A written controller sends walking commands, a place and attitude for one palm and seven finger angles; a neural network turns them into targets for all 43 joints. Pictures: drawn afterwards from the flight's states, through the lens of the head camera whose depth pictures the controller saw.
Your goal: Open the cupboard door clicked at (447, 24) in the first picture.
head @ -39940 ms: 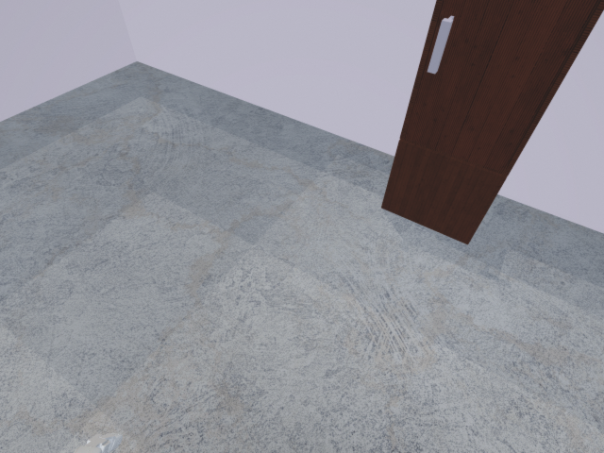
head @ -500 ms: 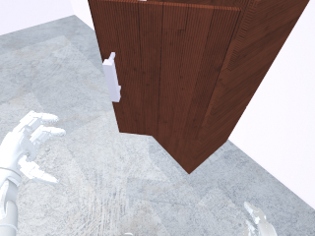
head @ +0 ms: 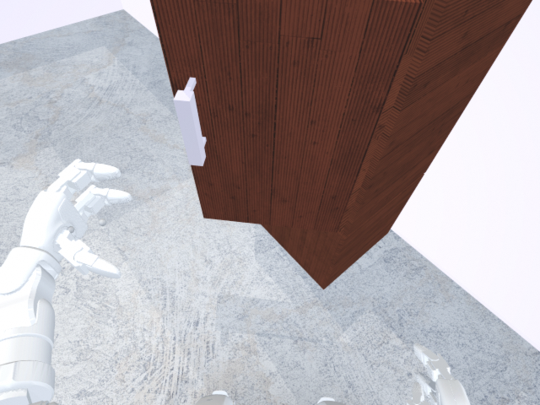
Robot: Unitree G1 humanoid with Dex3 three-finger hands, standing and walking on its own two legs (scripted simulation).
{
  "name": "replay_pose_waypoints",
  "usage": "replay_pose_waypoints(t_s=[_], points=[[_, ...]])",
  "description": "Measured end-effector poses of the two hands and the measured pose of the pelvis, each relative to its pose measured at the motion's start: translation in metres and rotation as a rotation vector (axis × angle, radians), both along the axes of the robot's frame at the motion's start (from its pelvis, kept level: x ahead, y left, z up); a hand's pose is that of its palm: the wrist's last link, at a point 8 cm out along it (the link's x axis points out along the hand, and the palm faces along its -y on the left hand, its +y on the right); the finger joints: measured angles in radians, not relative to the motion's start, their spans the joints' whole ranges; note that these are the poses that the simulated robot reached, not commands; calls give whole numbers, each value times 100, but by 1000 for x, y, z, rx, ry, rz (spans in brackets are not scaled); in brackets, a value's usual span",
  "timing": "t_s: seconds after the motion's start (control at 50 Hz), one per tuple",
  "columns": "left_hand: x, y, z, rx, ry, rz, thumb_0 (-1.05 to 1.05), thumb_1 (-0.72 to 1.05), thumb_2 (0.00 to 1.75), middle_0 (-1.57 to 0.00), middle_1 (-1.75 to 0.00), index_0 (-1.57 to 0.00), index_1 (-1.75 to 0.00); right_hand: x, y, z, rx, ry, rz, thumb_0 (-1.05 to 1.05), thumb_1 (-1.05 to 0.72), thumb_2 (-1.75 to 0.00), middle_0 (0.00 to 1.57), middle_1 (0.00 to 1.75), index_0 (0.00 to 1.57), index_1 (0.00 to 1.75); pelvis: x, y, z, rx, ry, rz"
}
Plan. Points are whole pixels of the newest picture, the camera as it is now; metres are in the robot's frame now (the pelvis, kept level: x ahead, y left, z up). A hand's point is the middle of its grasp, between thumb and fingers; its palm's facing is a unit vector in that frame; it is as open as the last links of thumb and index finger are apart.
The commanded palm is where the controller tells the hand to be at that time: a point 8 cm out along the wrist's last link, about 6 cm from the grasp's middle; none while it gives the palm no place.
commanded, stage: move the hooked fingers beside the handle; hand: left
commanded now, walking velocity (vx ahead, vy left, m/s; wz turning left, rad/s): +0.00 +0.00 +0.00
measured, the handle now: (194, 123) +0.57 +0.17 +0.06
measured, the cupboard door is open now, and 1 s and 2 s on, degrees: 44 44 44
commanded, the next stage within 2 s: none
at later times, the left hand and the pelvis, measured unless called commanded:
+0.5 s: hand (126, 184) +0.41 +0.24 +0.08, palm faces -0.08 -1.00 -0.01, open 14.0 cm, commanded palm +0.39 +0.30 +0.08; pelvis +0.01 +0.00 +0.00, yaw -1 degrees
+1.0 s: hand (144, 150) +0.48 +0.23 +0.08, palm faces -0.10 -0.99 -0.01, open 14.0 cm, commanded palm +0.47 +0.28 +0.07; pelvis +0.00 +0.01 -0.02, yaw -2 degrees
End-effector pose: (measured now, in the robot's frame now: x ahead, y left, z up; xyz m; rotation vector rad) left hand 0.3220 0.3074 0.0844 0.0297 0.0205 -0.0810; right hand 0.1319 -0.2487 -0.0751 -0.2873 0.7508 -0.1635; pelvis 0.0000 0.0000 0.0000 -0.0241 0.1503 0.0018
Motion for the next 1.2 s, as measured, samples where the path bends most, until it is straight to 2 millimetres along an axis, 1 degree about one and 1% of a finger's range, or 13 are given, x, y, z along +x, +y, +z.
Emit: replay_pose_waypoints(t_s=[0.08, 0.12, 0.26, 0.36, 0.46, 0.56, 0.72, 0.86, 1.0, 1.2], points=[[14, -5, 6, 7, -19, -11, -1, -50, 30, -30, -120, -30, -120, -10, -4, -2, 6, 27, -31, 1, -90, -90, 21, 30, 21, 30, 4, 1, 1, 2, 11, -13], [18, -4, 7, -1, -21, -6, -1, -50, 30, -30, -120, -30, -120, -16, -5, -3, 8, 46, -43, 1, -90, -90, 21, 30, 21, 30, 6, 1, 1, 4, 15, -17], [29, 2, -1, 2, 20, 25, -1, -50, 30, -30, -120, -30, -120, -33, -12, -10, 3, 126, -67, 1, -90, -90, 21, 30, 21, 30, 8, 0, 0, 4, 32, -18], [41, -7, 1, 3, -15, 2, -1, -50, 30, -30, -120, -30, -120, -40, -14, -15, -7, 175, -74, 1, -90, -90, 21, 30, 21, 30, 7, 1, -1, 0, 43, -14], [61, -13, 1, -18, -16, -4, -1, -50, 30, -30, -120, -30, -120, -45, -15, -17, -9, 199, -89, 1, -90, -90, 21, 30, 21, 30, 6, 0, -3, 1, 53, -14], [80, -9, -4, -13, 26, 11, -1, -50, 30, -30, -120, -30, -120, -54, -16, -18, -10, 225, -107, 1, -90, -90, 21, 30, 21, 30, 5, -1, -5, 0, 72, -21], [98, -5, 4, -22, -26, 6, -1, -50, 30, -30, -120, -30, -120, -77, -18, -24, -14, 315, -139, 1, -90, -90, 21, 30, 21, 30, 5, 1, -9, -4, 97, -29], [118, -9, -6, -6, 28, -17, -1, -50, 30, -30, -120, -30, -120, -97, -18, -29, -28, 392, -162, 1, -90, -90, 21, 30, 21, 30, 2, 4, -13, -10, 127, -25], [142, -21, -1, -23, -25, -20, -1, -50, 30, -30, -120, -30, -120, -116, -15, -32, -31, 456, -196, 1, -90, -90, 21, 30, 21, 30, 2, 8, -16, -14, 152, -31], [171, -27, -3, -8, 21, -5, -1, -50, 30, -30, -120, -30, -120, -141, -5, -35, -8, 537, -236, 0, -90, -90, 21, 30, 21, 30, 3, 11, -19, -17, 182, -42]])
